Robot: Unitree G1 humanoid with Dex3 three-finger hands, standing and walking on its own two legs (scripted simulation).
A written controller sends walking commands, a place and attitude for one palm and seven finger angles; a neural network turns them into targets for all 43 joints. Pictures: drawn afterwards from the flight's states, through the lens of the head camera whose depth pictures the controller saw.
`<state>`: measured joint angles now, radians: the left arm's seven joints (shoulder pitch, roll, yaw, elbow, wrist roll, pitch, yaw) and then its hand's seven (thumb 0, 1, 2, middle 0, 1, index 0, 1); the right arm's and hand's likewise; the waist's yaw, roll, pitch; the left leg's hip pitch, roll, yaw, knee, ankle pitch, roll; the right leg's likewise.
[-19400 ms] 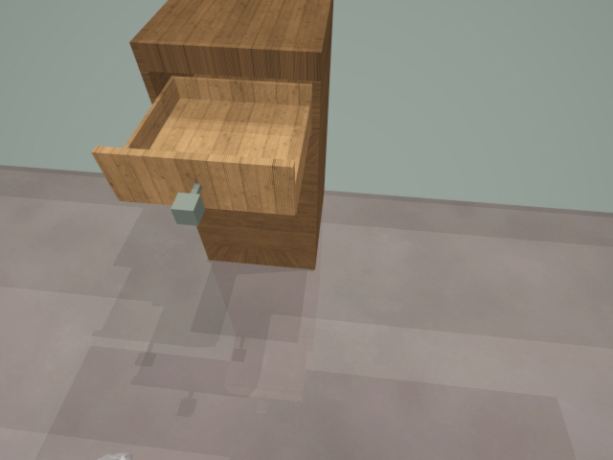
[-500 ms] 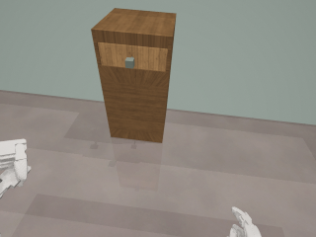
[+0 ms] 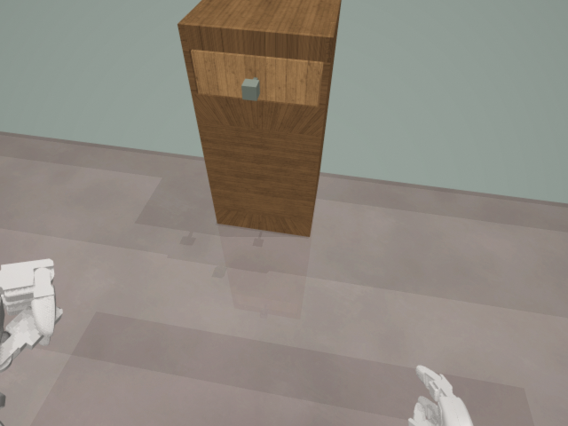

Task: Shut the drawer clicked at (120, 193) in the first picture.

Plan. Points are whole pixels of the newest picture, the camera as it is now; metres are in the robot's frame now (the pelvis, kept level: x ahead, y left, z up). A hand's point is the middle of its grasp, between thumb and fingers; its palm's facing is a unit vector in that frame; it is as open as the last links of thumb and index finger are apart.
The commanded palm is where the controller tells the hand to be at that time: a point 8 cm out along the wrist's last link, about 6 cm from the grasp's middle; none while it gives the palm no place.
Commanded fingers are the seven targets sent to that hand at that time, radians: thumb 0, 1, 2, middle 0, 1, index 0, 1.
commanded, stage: stop stepping back and stand still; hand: left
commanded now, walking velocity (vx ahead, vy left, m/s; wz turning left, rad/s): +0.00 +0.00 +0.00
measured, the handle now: (252, 86) +1.01 +0.14 -0.03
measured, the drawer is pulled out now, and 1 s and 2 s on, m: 0.00 0.00 0.00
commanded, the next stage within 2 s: let the arm hang, fingers relaxed in 0.32 s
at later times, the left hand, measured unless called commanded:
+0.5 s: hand (81, 321) +0.22 +0.26 +0.07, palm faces +0.19 -0.85 -0.49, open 3.2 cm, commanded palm none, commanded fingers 0.00 0.90 0.90 -1.20 -1.38 -1.20 -1.38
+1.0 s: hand out of the picture -0.03 +0.24 -0.16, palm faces +0.00 -0.96 -0.29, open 5.3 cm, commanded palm none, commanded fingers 0.00 0.90 0.90 -0.20 -0.30 -0.20 -0.30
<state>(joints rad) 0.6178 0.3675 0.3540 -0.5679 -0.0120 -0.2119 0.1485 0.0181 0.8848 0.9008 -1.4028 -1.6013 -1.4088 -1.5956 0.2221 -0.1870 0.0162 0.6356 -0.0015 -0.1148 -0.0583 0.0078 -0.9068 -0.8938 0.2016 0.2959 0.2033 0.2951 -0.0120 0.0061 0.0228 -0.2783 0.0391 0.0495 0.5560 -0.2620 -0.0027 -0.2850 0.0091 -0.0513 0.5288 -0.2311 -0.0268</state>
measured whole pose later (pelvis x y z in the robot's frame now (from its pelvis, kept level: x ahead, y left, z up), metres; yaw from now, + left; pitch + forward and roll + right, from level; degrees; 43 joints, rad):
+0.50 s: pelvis +0.01 +0.02 +0.00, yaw +1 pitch +1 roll +0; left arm 0.42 0.38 0.20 -0.13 0.02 -0.14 0.05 0.01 0.89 0.90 -1.39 -1.59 -1.39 -1.58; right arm 0.15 -0.27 -0.02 0.71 0.00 -0.09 0.00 0.00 -0.91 -0.89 0.20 0.30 0.20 0.29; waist 0.01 0.05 -0.01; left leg -0.30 0.00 0.05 0.54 -0.26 0.02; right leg -0.30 -0.03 -0.05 0.52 -0.24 0.01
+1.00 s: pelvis +0.00 +0.02 +0.01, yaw +0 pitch -1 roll +0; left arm 0.30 0.25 0.01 1.14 0.01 0.02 0.02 0.01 0.90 0.90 -0.56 -0.72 -0.56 -0.71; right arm 0.32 -0.19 -0.01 1.11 -0.02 0.03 -0.01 0.00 -0.91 -0.89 0.20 0.30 0.20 0.29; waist 0.00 0.02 0.08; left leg -0.21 0.00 0.06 0.42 -0.19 0.02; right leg -0.23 -0.02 -0.04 0.41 -0.17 0.00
